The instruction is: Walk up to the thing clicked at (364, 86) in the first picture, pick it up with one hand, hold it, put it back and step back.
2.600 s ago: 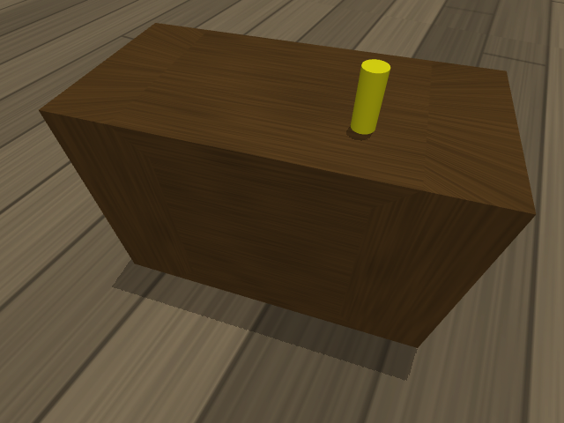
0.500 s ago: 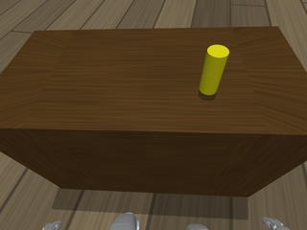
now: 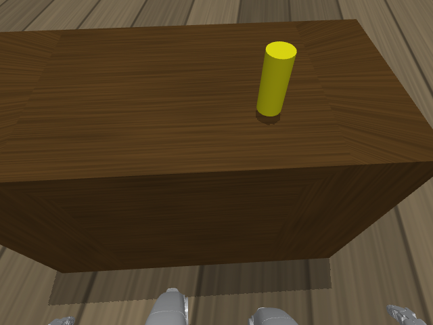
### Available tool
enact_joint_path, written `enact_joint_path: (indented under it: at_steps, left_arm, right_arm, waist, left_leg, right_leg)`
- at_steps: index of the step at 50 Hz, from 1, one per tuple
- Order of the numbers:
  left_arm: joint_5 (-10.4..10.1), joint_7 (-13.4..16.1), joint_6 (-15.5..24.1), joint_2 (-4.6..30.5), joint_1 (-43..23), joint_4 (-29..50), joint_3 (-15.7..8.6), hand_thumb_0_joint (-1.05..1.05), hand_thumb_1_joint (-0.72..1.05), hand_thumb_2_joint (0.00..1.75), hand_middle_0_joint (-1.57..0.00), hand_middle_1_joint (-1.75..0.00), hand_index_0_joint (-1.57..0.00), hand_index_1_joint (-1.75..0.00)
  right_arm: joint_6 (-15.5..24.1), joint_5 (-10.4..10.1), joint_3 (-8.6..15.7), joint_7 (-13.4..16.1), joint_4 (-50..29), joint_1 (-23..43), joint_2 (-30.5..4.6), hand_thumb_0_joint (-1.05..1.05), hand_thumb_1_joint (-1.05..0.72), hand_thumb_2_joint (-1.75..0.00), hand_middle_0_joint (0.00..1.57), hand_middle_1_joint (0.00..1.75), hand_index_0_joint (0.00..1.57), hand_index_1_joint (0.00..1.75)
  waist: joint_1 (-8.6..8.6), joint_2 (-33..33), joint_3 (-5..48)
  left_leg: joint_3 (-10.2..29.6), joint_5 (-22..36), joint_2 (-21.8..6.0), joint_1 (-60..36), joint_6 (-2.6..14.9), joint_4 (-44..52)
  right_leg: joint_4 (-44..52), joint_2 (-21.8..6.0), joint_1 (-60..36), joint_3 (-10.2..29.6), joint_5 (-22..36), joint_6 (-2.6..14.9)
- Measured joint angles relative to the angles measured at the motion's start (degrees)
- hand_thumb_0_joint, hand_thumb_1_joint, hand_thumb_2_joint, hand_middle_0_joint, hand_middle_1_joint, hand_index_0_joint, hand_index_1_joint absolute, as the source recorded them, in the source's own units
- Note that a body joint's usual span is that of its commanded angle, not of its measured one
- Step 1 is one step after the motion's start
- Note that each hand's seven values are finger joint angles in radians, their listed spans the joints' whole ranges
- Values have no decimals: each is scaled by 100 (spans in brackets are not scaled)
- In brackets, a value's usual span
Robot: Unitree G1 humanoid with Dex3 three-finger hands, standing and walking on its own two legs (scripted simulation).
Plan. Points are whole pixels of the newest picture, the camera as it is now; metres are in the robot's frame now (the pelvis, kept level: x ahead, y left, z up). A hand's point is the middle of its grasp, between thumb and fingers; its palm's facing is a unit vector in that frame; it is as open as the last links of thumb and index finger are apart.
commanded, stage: walk up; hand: right
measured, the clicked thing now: (274, 81) +0.57 -0.12 +0.09
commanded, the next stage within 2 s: stand in 1.72 s
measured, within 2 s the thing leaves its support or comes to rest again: neither
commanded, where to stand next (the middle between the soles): +0.08 +0.01 m, yaw +2 degrees
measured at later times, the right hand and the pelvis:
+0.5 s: hand out of the picture +0.07 -0.27 -0.12, palm faces -0.05 +0.93 -0.36, open 7.3 cm; pelvis -0.01 -0.01 +0.03, yaw +2 degrees
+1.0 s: hand out of the picture +0.12 -0.24 -0.11, palm faces -0.09 +0.93 -0.35, open 7.3 cm; pelvis +0.01 +0.00 +0.04, yaw +4 degrees
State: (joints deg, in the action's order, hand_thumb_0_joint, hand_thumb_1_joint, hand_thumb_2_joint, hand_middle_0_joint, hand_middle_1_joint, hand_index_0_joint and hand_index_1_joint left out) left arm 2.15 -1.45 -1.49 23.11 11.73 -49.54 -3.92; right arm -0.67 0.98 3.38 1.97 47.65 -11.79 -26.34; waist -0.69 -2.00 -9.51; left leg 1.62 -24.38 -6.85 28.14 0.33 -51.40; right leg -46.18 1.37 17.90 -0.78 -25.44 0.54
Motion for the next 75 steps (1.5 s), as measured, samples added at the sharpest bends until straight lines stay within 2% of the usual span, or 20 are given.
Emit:
enact_joint_path:
  at_steps: [1, 3, 6, 9, 10, 12, 15, 16, 17, 19, 23, 27, 38, 56, 75]
  left_arm:
    - [10, -4, 4, -19, 54, -6, 28, 1, 91, 90, -20, -30, -20, -30]
    - [0, 8, 14, -104, 123, -54, 67, 1, 91, 90, -20, -30, -20, -30]
    - [-20, 35, 71, -216, 123, -109, 119, 1, 90, 90, -21, -30, -20, -30]
    - [-37, 37, 128, -205, 60, -90, 152, 1, 90, 90, -21, -30, -21, -30]
    - [-62, 37, 130, -171, 3, -98, 155, 1, 90, 90, -21, -30, -21, -30]
    - [-135, 65, 103, -91, -134, -157, 133, 1, 90, 90, -21, -30, -21, -30]
    - [-195, 106, 113, -148, -257, -273, 181, 1, 90, 90, -20, -30, -20, -30]
    - [-189, 99, 155, -146, -267, -297, 193, 1, 90, 90, -20, -30, -20, -30]
    - [-183, 87, 204, -137, -269, -324, 193, 1, 90, 90, -20, -30, -20, -30]
    - [-167, 76, 276, -156, -281, -407, 205, 1, 90, 90, -20, -30, -20, -30]
    - [-142, 34, 235, -221, -308, -632, 269, 1, 90, 90, -20, -30, -20, -30]
    - [-139, 5, 211, -289, -340, -824, 286, 1, 90, 90, -20, -30, -20, -30]
    - [-193, 47, 260, -243, -514, -1254, 282, 1, 90, 90, -20, -30, -20, -30]
    - [-186, 83, 226, -304, -852, -1515, 304, 1, 91, 90, -20, -30, -20, -30]
    - [-146, 82, 197, -334, -739, -1604, 246, 1, 91, 90, -20, -30, -20, -30]
  right_arm:
    - [-30, -11, -14, 20, 90, -15, 48, 1, -91, -90, 21, 30, 21, 30]
    - [-21, -58, -52, 3, 218, -31, 86, 1, -91, -90, 21, 30, 21, 30]
    - [68, -121, -107, -25, 322, -88, 126, 1, -91, -90, 21, 30, 21, 30]
    - [145, -96, -186, -73, 450, -147, 231, 1, -91, -90, 21, 30, 21, 30]
    - [185, -76, -199, -83, 509, -152, 294, 1, -91, -90, 21, 30, 21, 30]
    - [258, -5, -241, -101, 621, -128, 497, 1, -91, -90, 21, 30, 21, 30]
    - [310, 19, -323, -187, 673, -196, 560, 1, -91, -90, 21, 30, 21, 30]
    - [292, 14, -344, -208, 708, -185, 571, 1, -91, -90, 21, 30, 21, 30]
    - [269, 2, -365, -219, 741, -155, 584, 1, -91, -90, 21, 30, 21, 30]
    - [234, -38, -378, -223, 790, -75, 573, 1, -90, -89, 21, 30, 21, 30]
    - [212, -30, -322, -241, 897, 23, 494, 1, -91, -90, 21, 30, 21, 30]
    - [202, -6, -291, -287, 1019, 64, 411, 1, -91, -90, 21, 30, 21, 30]
    - [231, -35, -369, -267, 1363, 254, 518, 1, -91, -90, 21, 30, 21, 30]
    - [199, -35, -338, -213, 1546, 703, 637, 1, -91, -90, 21, 30, 21, 30]
    - [153, -23, -330, -206, 1686, 589, 638, 1, -91, -90, 21, 30, 21, 30]
  waist:
    - [77, 75, 79]
    - [152, 108, 186]
    - [116, 14, 301]
    - [104, 28, 386]
    - [87, 99, 385]
    - [135, 429, 316]
    - [81, 332, 413]
    - [90, 313, 443]
    - [107, 314, 463]
    - [83, 262, 491]
    - [51, 265, 634]
    - [75, 158, 739]
    - [118, 185, 649]
    - [118, 215, 688]
    - [97, 173, 623]
  left_leg:
    - [54, -304, 200, -3, 29, -216]
    - [116, -492, 465, -86, 78, -462]
    - [114, -311, 608, -301, 53, -309]
    - [-81, -181, 631, -769, 42, 542]
    - [-118, 174, 686, -924, 28, 900]
    - [-258, 492, 873, -1113, -24, 1204]
    - [-112, 550, 754, -1124, -8, 1284]
    - [-87, 565, 704, -1137, -28, 1307]
    - [-82, 583, 664, -1162, -68, 1333]
    - [-17, 626, 604, -1195, -120, 1372]
    - [-6, 776, 710, -1329, -73, 1666]
    - [25, 905, 689, -1401, -65, 1921]
    - [129, 1123, 681, -1665, -90, 2467]
    - [183, 1254, 771, -1952, -38, 2855]
    - [282, 1314, 795, -1998, -56, 3000]
  right_leg:
    - [-44, -59, 35, 93, -17, 28]
    - [36, -122, 18, 206, 42, 43]
    - [229, -141, -20, 152, 164, 29]
    - [240, -165, 22, 79, 181, 15]
    - [178, -218, 47, 60, 151, -1]
    - [32, -402, 73, 213, 150, -9]
    - [260, -246, 6, 131, -59, 81]
    - [517, -222, -83, 104, 127, 87]
    - [711, -206, -149, 76, 571, 66]
    - [862, -154, -241, 7, 734, 20]
    - [986, -261, -323, -6, 715, -5]
    - [1339, -238, -449, -37, 880, -24]
    - [2086, -231, -844, -146, 1169, -87]
    - [2488, -322, -1170, -210, 1277, -157]
    - [2612, -344, -1247, -312, 1288, -149]
